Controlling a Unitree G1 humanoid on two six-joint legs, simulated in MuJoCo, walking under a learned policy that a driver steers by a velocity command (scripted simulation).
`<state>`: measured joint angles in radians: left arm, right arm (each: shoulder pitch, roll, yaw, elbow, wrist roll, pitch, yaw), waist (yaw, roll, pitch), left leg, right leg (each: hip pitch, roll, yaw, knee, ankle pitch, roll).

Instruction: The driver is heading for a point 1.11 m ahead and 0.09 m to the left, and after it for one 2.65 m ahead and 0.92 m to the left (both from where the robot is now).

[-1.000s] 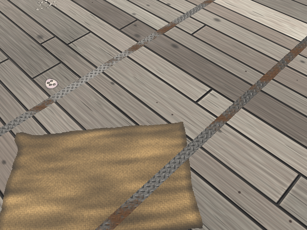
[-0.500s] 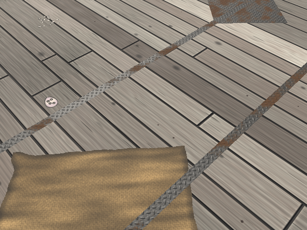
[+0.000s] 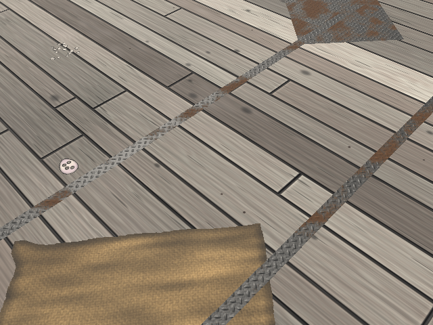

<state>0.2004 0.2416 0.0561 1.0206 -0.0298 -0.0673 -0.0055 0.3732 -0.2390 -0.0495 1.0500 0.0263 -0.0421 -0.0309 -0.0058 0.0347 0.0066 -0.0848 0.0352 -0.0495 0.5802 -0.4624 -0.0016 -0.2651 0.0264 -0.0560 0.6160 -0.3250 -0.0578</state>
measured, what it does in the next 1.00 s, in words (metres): walks ahead: left foot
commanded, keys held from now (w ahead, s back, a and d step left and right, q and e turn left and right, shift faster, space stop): w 1.00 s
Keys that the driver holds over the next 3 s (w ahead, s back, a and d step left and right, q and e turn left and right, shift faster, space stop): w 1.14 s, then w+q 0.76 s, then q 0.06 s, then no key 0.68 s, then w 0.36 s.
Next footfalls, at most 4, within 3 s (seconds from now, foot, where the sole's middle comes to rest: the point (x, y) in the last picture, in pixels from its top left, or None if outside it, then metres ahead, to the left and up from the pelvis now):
0.48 left None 0.40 0.14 -0.76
1.02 right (263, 273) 0.71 -0.10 -0.76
1.58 left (192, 203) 1.00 0.14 -0.76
2.06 right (214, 142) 1.34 0.06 -0.76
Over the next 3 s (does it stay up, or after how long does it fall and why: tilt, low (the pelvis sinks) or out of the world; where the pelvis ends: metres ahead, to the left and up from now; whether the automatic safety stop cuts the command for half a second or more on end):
stays up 1.31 0.16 0.01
